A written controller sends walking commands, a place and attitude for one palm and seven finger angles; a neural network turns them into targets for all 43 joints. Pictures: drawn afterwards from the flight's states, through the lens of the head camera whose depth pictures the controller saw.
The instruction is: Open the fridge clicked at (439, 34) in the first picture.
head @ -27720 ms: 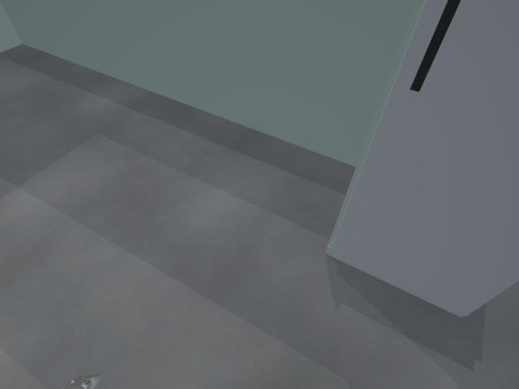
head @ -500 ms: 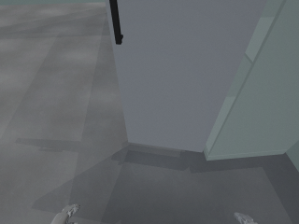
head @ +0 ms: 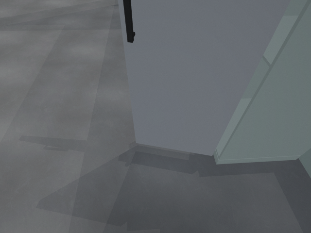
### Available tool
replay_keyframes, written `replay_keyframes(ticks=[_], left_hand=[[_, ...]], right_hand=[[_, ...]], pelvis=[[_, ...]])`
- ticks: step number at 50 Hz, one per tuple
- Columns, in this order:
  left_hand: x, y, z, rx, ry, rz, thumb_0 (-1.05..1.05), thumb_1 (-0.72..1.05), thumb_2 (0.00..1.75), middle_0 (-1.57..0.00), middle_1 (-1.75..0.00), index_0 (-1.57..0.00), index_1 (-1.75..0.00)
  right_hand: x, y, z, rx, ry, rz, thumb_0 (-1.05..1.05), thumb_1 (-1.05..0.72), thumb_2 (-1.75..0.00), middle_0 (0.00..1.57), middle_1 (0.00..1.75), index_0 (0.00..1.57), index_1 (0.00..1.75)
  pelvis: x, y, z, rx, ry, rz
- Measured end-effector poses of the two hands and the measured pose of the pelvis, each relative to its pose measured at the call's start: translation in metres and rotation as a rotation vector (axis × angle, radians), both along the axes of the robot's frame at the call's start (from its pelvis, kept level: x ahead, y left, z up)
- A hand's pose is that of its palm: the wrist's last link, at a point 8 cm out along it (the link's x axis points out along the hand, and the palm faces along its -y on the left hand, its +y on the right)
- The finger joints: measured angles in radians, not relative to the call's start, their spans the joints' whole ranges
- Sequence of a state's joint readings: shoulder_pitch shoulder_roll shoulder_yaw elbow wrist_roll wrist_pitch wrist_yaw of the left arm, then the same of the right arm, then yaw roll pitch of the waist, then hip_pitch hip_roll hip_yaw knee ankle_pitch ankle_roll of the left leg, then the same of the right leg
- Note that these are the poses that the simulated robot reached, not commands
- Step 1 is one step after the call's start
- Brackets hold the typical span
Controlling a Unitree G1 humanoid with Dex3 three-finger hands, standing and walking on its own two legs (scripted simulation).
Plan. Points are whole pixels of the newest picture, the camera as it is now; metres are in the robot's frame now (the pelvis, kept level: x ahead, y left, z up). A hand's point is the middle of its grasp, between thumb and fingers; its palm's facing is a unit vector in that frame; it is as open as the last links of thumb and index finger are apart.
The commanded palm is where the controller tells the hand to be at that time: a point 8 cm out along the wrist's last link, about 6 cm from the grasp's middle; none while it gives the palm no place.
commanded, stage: let the arm hang, fingers relaxed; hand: left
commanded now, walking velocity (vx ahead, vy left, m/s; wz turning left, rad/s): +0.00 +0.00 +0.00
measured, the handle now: out of the picture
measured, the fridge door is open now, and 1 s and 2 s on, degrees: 75 75 75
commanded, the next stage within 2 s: look to check the result in 0.36 s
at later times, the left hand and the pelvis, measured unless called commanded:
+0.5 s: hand out of the picture +0.12 +0.23 -0.15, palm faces -0.05 -0.95 -0.31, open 7.3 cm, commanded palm none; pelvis +0.03 +0.00 +0.01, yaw -1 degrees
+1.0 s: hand out of the picture +0.13 +0.22 -0.15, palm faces -0.04 -0.94 -0.33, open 7.3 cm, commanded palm none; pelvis +0.05 -0.02 +0.01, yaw -1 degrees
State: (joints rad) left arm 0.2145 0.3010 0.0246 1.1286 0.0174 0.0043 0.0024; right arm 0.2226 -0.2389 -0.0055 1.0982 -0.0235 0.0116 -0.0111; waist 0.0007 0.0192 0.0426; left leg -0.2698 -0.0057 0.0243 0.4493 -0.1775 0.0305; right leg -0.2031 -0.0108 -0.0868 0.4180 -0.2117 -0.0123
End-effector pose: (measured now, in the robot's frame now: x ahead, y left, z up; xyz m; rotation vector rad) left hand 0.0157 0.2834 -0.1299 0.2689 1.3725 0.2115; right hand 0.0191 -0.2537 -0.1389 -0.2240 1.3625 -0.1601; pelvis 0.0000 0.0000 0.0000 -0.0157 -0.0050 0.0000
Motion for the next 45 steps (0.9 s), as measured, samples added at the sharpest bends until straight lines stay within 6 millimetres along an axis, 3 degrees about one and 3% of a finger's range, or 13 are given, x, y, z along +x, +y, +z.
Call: replay_keyframes(ticks=[9,16,28,45], left_hand=[[0.066,0.001,0.012,0.006,-0.15,-0.063,0.0,0.91,0.9,-0.2,-0.3,-0.2,-0.3],[0.093,-0.005,0.014,-0.008,-0.186,-0.094,0.0,0.91,0.89,-0.2,-0.3,-0.2,-0.3],[0.096,-0.005,0.013,0.001,-0.136,-0.085,0.0,0.91,0.89,-0.2,-0.3,-0.21,-0.3],[0.103,-0.011,0.016,0.022,-0.111,-0.074,0.0,0.91,0.89,-0.2,-0.3,-0.2,-0.3]], right_hand=[[0.051,-0.012,0.01,-0.024,-0.117,0.029,0.01,-0.91,-0.9,0.2,0.3,0.2,0.3],[0.076,-0.028,0.02,-0.06,-0.158,0.04,0.01,-0.91,-0.9,0.2,0.3,0.2,0.3],[0.083,-0.046,0.025,-0.091,-0.118,0.04,0.01,-0.91,-0.9,0.2,0.3,0.2,0.3],[0.092,-0.048,0.018,-0.067,-0.093,0.031,0.01,-0.91,-0.9,0.2,0.3,0.2,0.3]], pelvis=[[0.008,0.002,0.003,0.01,-0.002,-0.007],[0.017,0.0,0.005,0.013,-0.001,-0.01],[0.033,-0.007,0.007,0.016,0.003,-0.011],[0.05,-0.017,0.008,0.019,0.006,-0.013]])
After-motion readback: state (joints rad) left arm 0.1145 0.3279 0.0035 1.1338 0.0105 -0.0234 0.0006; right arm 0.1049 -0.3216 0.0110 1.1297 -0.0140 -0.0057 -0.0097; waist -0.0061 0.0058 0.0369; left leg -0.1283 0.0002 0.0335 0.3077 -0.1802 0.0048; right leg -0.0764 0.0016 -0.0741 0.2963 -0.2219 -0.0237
